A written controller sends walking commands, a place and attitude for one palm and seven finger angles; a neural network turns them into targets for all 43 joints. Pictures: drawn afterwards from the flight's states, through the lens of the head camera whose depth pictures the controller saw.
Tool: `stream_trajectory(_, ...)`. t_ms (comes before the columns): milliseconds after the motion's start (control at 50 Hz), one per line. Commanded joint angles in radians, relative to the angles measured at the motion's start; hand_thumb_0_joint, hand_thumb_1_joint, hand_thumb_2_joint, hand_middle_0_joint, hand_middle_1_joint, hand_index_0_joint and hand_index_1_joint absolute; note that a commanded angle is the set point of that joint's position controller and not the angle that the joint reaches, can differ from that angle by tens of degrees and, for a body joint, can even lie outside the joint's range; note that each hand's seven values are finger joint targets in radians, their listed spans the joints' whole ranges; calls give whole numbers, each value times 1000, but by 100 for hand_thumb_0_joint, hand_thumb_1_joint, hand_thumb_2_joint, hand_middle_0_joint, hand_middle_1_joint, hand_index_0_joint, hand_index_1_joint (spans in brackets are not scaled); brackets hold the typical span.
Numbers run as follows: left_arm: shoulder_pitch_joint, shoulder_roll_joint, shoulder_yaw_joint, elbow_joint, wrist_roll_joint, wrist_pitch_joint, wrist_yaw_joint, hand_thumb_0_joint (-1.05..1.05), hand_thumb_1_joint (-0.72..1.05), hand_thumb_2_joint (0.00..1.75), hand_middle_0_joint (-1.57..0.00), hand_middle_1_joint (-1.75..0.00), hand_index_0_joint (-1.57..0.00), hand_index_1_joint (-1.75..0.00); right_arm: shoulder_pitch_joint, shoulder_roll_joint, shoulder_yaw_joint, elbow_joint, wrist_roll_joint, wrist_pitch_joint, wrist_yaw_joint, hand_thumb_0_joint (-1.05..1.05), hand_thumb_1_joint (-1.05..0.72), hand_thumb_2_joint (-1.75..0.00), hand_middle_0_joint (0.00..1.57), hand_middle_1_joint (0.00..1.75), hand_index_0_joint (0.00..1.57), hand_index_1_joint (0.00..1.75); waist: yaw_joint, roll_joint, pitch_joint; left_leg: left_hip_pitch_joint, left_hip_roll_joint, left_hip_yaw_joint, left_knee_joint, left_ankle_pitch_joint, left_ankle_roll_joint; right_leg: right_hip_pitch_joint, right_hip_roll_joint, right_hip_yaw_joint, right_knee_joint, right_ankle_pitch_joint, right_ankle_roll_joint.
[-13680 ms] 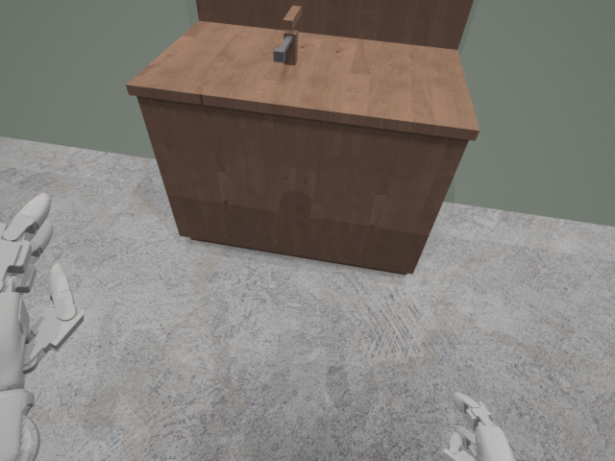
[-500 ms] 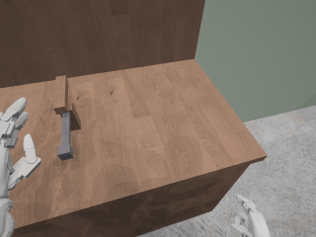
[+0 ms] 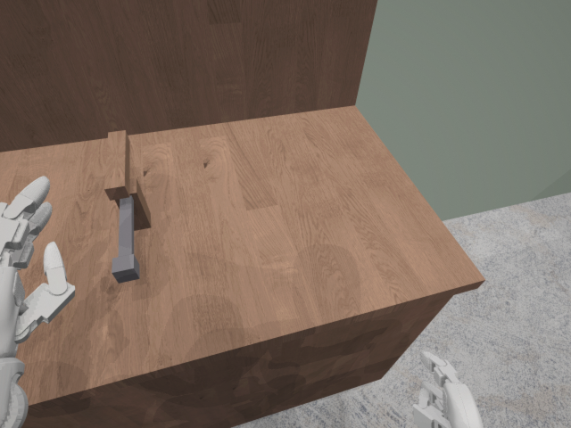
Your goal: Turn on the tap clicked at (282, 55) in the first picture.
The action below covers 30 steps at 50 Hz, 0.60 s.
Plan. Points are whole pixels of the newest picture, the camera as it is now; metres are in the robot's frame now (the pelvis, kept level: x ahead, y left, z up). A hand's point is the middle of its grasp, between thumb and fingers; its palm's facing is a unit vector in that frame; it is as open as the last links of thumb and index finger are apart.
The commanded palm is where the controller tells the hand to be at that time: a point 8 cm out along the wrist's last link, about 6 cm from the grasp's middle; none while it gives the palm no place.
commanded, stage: look again from close up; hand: left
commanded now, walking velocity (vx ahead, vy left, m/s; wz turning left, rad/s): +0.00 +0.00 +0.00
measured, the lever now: (126, 268) +0.30 +0.25 +0.05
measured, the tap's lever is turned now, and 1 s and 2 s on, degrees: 0 0 0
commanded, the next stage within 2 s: shuffle to correct the standing spot in 0.02 s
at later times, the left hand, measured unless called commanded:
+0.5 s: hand (84, 294) +0.21 +0.22 +0.16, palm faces +0.31 -0.84 -0.45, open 7.4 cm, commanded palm +0.15 +0.26 +0.17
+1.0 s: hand (125, 377) +0.14 +0.16 +0.16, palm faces +0.30 -0.80 -0.52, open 7.4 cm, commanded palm +0.08 +0.19 +0.17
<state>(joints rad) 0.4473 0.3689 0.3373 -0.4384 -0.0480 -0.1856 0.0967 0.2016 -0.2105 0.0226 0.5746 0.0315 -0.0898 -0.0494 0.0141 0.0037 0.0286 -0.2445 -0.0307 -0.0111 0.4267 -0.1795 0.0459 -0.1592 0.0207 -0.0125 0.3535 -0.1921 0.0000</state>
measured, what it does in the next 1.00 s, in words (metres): walks backwards: left foot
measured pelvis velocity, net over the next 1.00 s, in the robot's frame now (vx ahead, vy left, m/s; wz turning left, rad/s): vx -0.09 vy -0.08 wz -0.01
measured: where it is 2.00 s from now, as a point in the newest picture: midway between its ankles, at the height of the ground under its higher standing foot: outside the picture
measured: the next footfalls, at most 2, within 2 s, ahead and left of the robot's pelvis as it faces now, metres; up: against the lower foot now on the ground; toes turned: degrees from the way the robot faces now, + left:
left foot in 0.78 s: -0.01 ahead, +0.08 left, +0.00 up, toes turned +1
right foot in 1.04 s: -0.01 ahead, -0.25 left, +0.00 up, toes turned -2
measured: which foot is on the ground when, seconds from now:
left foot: down 0.00-0.62, up 0.64-0.76, down 0.78-1.00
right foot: down 0.00-0.80, up 0.82-1.00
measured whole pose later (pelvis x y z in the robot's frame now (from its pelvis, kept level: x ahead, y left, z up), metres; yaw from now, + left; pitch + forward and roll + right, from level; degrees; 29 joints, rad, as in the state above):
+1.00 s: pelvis -0.09 -0.08 -0.01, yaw -1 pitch +2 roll -2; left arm 0.48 0.42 0.46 -0.63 -0.05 -0.27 0.06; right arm 0.18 -0.15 -0.03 0.55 -0.02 -0.17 -0.01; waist 0.04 0.00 0.17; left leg -0.35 0.11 -0.03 0.56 -0.23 -0.07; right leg -0.43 0.01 0.00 0.70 -0.32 -0.04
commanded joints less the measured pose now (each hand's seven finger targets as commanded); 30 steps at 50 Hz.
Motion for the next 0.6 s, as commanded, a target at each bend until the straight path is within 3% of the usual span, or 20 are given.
stream_trajectory(0, -86, 184, 111, -248, -2, -61, 22, 0, 90, 90, -20, -30, -20, -30, -107, -120, -52, -155, 1, -61, -4, 0, -90, -90, 20, 30, 20, 30, 1, 61, -119, 66, 125, -119, -96, 8, -9, 4, -99, 74, -42, 67, -32)
stream_trajectory(20, -83, 163, 93, -232, -3, -68, 20, 0, 90, 90, -20, -30, -20, -30, -94, -124, -50, -148, -8, -58, -5, 0, -90, -90, 20, 30, 20, 30, 2, 64, -120, 51, 128, -123, -106, -12, -5, 9, -92, 61, -42, 58, -30)
stream_trajectory(100, -77, 201, 126, -278, 0, -70, 25, 0, 90, 90, -20, -30, -20, -30, -100, -118, -51, -156, -2, -67, -4, 0, -90, -90, 20, 30, 20, 30, 4, 83, -141, 72, 131, -131, -112, 32, -16, 31, -92, 58, -21, 85, -32)
stream_trajectory(120, -71, 174, 107, -255, -5, -74, 22, 0, 90, 90, -20, -30, -20, -30, -90, -117, -46, -151, -10, -64, -6, 0, -90, -90, 20, 30, 20, 30, 5, 69, -126, 62, 136, -137, -127, 39, -16, 26, -80, 47, -27, 88, -29)
stream_trajectory(200, -81, 199, 132, -290, -5, -83, 27, 0, 90, 90, -20, -30, -20, -30, -92, -108, -47, -163, -8, -71, -7, 0, -90, -90, 20, 30, 20, 30, 10, 120, -101, 100, 176, -169, -169, 120, -62, -8, -54, 33, 4, 55, -24)
stream_trajectory(220, -71, 174, 114, -256, -10, -85, 21, 0, 90, 90, -20, -30, -20, -30, -82, -112, -44, -161, -17, -63, -6, 0, -90, -90, 20, 30, 20, 30, 11, 116, -92, 85, 188, -170, -182, 101, -55, -15, -45, 24, 4, 38, -17)
stream_trajectory(260, -67, 181, 126, -266, -9, -92, 20, 0, 90, 90, -20, -30, -20, -30, -63, -108, -54, -170, -16, -68, -3, 0, -90, -90, 20, 30, 20, 30, 12, 132, -102, 96, 207, -169, -165, 140, -59, -18, -50, 28, 9, 37, -20)
stream_trajectory(300, -44, 189, 138, -270, -9, -91, 20, 0, 90, 90, -20, -30, -20, -30, -73, -101, -52, -175, -15, -70, 3, 0, -90, -90, 20, 30, 20, 30, 13, 110, -119, 114, 212, -161, -147, 184, -65, -27, -49, 25, 14, 43, -23)
stream_trajectory(320, -37, 161, 113, -245, -13, -92, 12, 0, 90, 90, -20, -30, -20, -30, -66, -109, -51, -173, -23, -63, 6, 0, -90, -90, 20, 30, 20, 30, 13, 104, -121, 92, 218, -155, -152, 141, -53, -25, -45, 19, 16, 26, -16)
stream_trajectory(340, -44, 175, 128, -277, -14, -97, 13, 0, 90, 90, -20, -30, -20, -30, -58, -105, -62, -187, -17, -68, 6, 0, -90, -90, 20, 30, 20, 30, 14, 121, -117, 78, 225, -163, -135, 155, -52, -20, -50, 24, 16, 38, -25)
stream_trajectory(400, -8, 201, 156, -315, -14, -107, 11, 0, 90, 90, -20, -30, -20, -30, -67, -100, -61, -188, -16, -73, 15, 0, -90, -90, 20, 30, 20, 30, 17, 117, -155, 109, 227, -151, -77, 285, -58, -32, -52, 23, 21, 92, -36)
stream_trajectory(420, 0, 174, 130, -317, -19, -114, 3, 0, 90, 90, -20, -30, -20, -30, -57, -106, -59, -187, -26, -65, 18, 0, -90, -90, 20, 30, 20, 30, 18, 116, -173, 102, 230, -152, -71, 286, -50, -28, -45, 16, 26, 76, -34)
stream_trajectory(460, 13, 203, 163, -351, -24, -126, 0, 0, 90, 90, -20, -30, -20, -30, -48, -104, -73, -195, -23, -76, 17, 0, -90, -90, 20, 30, 20, 30, 22, 131, -184, 91, 239, -150, -20, 332, -46, -29, -59, 28, 30, 114, -46)
stream_trajectory(500, 37, 230, 196, -363, -25, -125, 2, 0, 90, 90, -20, -30, -20, -30, -60, -97, -70, -191, -20, -77, 17, 0, -90, -90, 20, 30, 20, 30, 19, 97, -200, 83, 229, -143, 15, 334, -43, -29, -66, 39, 31, 163, -55)
stream_trajectory(520, 40, 206, 176, -350, -32, -128, -4, 0, 90, 90, -20, -30, -20, -30, -58, -101, -71, -190, -28, -68, 16, 0, -90, -90, 20, 30, 20, 30, 18, 70, -198, 56, 222, -130, 31, 262, -27, -37, -73, 46, 17, 163, -51)
stream_trajectory(540, 16, 237, 206, -373, -30, -137, -3, 0, 90, 90, -20, -30, -20, -30, -56, -104, -88, -191, -22, -79, 8, 0, -90, -90, 20, 30, 20, 30, 16, 48, -190, 43, 204, -116, 85, 218, -24, -58, -102, 81, 11, 223, -67)
stream_trajectory(580, 27, 236, 217, -359, -35, -143, 2, 0, 90, 90, -20, -30, -20, -30, -38, -104, -97, -168, -22, -84, 2, 0, -90, -90, 20, 30, 20, 30, 5, -18, -209, 47, 117, -54, 225, 37, -40, -122, -194, 159, -10, 319, -118)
